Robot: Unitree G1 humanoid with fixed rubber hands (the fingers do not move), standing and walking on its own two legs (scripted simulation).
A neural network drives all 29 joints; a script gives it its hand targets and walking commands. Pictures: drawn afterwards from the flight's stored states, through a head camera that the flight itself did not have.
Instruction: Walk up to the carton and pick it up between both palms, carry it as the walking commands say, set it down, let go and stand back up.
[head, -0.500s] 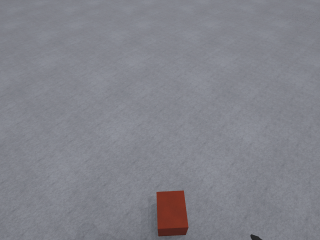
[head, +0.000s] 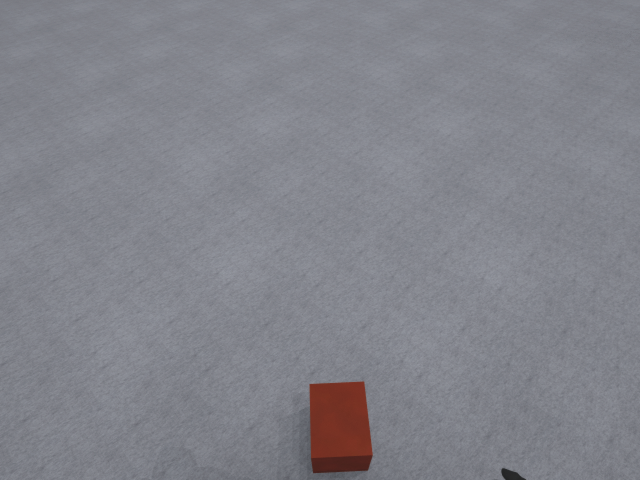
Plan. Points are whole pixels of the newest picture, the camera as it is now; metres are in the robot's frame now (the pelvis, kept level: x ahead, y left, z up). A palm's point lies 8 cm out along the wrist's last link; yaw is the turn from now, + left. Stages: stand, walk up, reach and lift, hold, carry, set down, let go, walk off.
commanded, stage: walk up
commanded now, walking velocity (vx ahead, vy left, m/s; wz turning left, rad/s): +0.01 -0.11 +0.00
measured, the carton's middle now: (338, 427) +0.39 -0.01 -0.68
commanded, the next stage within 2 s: stand in 0.44 s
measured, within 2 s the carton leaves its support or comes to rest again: neither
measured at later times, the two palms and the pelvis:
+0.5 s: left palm out of the picture +0.07 +0.22 -0.12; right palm out of the picture +0.10 -0.26 -0.11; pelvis -0.01 -0.02 +0.00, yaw +2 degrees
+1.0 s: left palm out of the picture +0.05 +0.22 -0.12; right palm out of the picture +0.09 -0.26 -0.10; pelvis -0.02 -0.02 +0.00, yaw +2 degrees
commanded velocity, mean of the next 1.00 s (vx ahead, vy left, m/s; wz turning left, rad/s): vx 0.00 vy -0.03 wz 0.01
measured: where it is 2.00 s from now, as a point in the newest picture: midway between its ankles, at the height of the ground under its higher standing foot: outside the picture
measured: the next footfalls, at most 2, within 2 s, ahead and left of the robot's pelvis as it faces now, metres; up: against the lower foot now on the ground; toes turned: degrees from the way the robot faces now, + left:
none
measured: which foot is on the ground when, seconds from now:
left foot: down 0.00-1.00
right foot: down 0.00-1.00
